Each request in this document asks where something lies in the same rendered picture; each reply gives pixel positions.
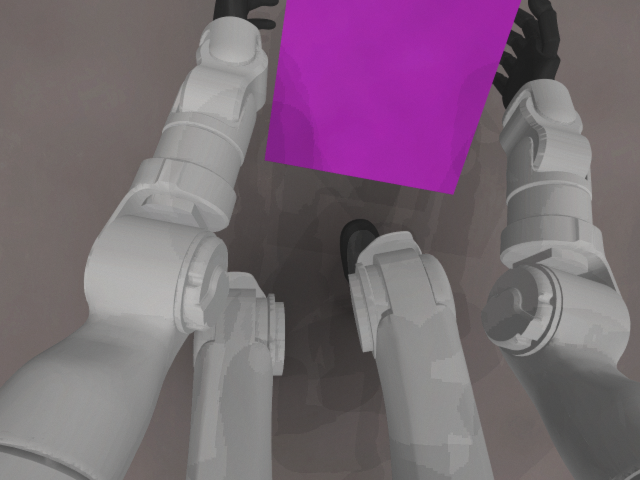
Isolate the robot right shin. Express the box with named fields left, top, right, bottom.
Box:
left=355, top=231, right=456, bottom=319

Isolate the right robot hand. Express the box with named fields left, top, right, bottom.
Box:
left=492, top=0, right=561, bottom=109

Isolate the right robot forearm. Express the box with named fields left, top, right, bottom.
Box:
left=499, top=79, right=622, bottom=298

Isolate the left robot hand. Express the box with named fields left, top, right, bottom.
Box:
left=213, top=0, right=279, bottom=30

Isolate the left robot forearm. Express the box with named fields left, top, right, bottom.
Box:
left=84, top=16, right=268, bottom=302

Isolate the carton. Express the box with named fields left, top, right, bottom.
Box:
left=265, top=0, right=521, bottom=195

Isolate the robot left thigh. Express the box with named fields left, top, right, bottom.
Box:
left=186, top=288, right=285, bottom=480

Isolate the robot right upper arm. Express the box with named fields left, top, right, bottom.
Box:
left=481, top=263, right=640, bottom=480

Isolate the robot left upper arm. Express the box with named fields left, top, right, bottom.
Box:
left=0, top=215, right=229, bottom=480

